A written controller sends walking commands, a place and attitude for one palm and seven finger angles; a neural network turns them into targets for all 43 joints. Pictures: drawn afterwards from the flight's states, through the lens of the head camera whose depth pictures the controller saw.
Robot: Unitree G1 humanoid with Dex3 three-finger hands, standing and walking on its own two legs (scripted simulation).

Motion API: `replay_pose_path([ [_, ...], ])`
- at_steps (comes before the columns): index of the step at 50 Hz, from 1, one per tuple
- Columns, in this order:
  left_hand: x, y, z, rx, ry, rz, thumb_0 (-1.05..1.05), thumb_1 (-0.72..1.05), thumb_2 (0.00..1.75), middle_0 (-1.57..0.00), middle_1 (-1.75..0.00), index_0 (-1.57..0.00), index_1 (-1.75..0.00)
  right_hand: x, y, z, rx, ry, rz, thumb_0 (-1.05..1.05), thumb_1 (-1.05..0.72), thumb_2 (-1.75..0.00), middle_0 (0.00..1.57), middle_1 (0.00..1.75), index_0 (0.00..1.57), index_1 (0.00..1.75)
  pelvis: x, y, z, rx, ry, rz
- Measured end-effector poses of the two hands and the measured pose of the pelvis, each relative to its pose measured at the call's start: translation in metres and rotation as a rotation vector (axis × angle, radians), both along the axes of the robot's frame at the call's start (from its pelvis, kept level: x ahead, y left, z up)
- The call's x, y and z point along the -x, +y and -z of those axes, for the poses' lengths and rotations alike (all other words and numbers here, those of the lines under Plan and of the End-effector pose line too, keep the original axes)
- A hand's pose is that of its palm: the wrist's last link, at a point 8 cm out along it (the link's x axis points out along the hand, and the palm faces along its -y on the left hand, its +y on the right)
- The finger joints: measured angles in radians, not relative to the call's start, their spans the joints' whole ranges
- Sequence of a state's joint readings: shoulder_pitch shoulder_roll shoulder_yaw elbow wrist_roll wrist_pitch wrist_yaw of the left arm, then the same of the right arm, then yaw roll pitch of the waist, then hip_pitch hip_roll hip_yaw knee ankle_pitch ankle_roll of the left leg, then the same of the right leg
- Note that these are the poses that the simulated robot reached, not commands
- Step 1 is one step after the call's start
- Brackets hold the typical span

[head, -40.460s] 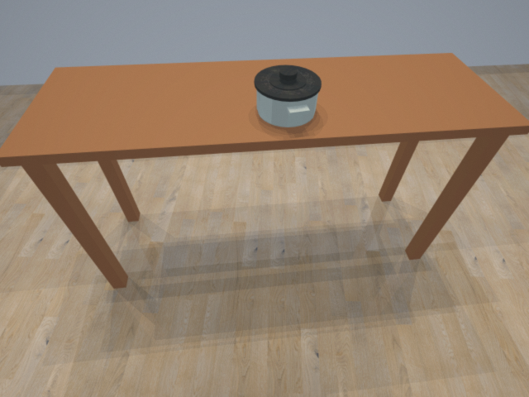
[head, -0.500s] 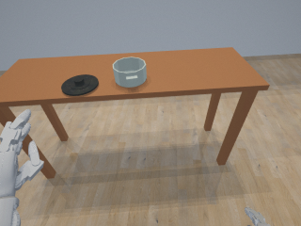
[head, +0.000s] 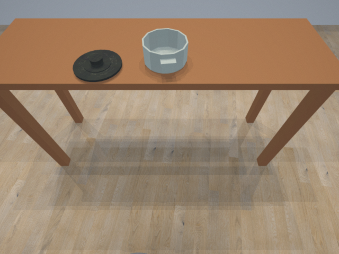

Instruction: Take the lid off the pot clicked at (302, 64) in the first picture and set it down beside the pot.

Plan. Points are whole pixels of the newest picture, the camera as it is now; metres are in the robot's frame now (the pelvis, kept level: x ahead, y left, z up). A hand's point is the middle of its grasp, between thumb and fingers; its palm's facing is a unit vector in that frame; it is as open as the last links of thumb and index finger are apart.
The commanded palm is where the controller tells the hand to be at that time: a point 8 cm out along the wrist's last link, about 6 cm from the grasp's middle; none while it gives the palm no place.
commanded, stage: stop stepping back and stand still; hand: left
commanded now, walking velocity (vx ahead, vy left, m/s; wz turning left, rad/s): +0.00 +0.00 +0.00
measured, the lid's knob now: (96, 59) +0.71 +0.31 +0.01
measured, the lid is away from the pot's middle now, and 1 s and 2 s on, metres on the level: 0.25 0.25 0.25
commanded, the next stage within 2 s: let the arm hang, fingers relaxed in 0.70 s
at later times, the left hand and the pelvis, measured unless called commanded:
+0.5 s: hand (121, 252) +0.14 +0.14 -0.17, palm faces +0.00 -0.97 -0.23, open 7.3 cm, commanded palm none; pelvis +0.06 -0.03 +0.00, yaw -1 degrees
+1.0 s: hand out of the picture +0.07 +0.14 -0.17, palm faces +0.00 -0.98 -0.22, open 7.3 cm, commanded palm none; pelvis +0.06 -0.03 +0.00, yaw -2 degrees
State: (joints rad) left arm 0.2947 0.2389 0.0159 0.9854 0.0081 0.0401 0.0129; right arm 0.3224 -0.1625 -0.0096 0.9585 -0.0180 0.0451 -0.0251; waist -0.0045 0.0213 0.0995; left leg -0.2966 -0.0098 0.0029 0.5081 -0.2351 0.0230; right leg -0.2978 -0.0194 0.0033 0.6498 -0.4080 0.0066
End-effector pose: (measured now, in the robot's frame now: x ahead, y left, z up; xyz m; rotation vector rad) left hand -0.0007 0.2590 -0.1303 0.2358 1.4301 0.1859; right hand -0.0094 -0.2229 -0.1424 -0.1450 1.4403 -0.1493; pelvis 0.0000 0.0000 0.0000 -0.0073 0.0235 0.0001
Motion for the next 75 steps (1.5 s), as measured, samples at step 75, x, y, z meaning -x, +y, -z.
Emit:
replay_pose_path([
  [75, -0.047, -0.057, 0.011, 0.069, -0.026, -0.007, 0.01, 0.92, 0.9, -0.2, -0.3, -0.2, -0.3, -0.018, 0.004, 0.005, -0.027, 0.011, 0.11, 0.0, -0.91, -0.9, 0.2, 0.3, 0.2, 0.3, -0.042, -0.016, -0.003, -0.007, -0.043, 0.031],
])
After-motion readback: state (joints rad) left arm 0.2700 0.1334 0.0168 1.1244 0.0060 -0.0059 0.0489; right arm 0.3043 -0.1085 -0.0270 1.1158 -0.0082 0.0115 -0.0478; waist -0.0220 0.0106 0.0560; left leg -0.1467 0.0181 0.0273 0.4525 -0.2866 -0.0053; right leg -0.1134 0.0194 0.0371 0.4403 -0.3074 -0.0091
